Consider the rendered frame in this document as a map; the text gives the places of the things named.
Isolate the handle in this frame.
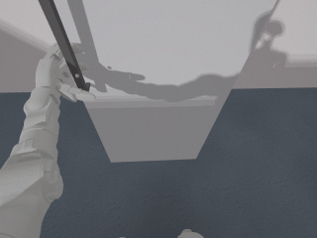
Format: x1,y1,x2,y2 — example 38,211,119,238
38,0,90,92

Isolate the fridge door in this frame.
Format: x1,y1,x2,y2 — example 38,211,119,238
38,0,277,163

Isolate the robot left hand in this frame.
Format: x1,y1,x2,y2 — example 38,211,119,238
36,43,96,102

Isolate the right robot shin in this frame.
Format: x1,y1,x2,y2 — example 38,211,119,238
179,229,192,236

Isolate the left robot forearm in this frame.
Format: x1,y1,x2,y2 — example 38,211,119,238
0,87,60,171

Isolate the robot left upper arm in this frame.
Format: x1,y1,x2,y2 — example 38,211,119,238
0,158,63,238

